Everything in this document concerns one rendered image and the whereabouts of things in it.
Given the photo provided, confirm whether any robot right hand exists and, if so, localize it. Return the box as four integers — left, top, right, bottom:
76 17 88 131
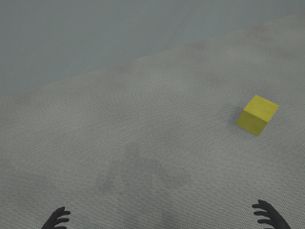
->
252 199 291 229

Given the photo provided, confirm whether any carton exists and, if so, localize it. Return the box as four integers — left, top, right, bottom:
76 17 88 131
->
236 95 279 136

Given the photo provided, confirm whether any robot left hand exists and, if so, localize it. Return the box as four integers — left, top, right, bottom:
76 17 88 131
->
41 206 71 229

